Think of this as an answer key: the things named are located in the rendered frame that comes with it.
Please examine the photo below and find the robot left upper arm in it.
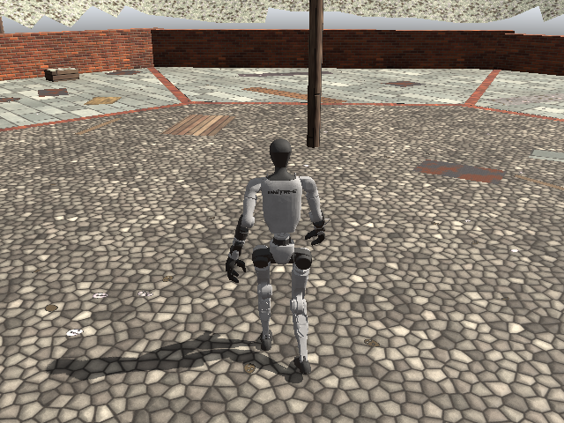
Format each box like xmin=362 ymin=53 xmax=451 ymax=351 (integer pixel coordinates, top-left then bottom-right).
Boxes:
xmin=241 ymin=177 xmax=263 ymax=228

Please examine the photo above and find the robot right hand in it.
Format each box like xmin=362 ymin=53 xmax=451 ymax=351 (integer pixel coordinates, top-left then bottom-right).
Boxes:
xmin=305 ymin=230 xmax=325 ymax=246

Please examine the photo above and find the robot right upper arm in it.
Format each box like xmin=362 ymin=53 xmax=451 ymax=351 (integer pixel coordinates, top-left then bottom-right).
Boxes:
xmin=299 ymin=176 xmax=323 ymax=223

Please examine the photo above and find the robot torso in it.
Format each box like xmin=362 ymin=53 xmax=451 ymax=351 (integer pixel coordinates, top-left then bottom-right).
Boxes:
xmin=261 ymin=173 xmax=302 ymax=264

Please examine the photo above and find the robot left hand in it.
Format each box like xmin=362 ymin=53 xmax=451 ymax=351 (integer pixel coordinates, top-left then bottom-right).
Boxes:
xmin=226 ymin=257 xmax=246 ymax=283

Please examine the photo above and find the left robot forearm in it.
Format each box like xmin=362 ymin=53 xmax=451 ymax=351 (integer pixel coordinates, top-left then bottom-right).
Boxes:
xmin=228 ymin=215 xmax=249 ymax=260

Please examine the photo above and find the robot right thigh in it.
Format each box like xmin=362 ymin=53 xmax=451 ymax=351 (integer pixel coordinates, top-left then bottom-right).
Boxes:
xmin=290 ymin=248 xmax=312 ymax=315

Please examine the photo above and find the right robot forearm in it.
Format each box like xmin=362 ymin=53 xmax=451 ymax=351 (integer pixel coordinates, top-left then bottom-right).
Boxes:
xmin=313 ymin=210 xmax=325 ymax=235

